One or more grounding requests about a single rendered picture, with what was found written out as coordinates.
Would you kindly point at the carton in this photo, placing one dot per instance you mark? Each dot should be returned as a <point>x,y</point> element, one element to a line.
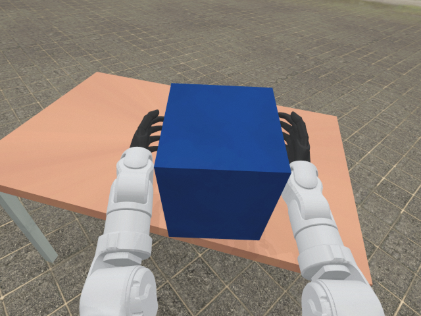
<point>221,164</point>

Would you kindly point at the left robot hand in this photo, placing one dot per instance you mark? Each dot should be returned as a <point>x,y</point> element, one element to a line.
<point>142,136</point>

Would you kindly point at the right robot upper arm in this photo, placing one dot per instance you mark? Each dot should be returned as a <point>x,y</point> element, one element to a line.
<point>323,297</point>

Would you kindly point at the robot left forearm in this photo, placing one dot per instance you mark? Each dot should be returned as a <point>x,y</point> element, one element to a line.
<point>126,241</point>

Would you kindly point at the robot right forearm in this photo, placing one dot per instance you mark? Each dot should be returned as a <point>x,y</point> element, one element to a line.
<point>322,254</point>

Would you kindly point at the table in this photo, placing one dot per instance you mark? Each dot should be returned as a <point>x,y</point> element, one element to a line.
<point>66,156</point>

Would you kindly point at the left robot upper arm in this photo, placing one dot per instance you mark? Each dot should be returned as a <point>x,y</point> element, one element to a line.
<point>120,291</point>

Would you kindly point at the right robot hand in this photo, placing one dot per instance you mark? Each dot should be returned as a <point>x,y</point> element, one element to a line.
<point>298,147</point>

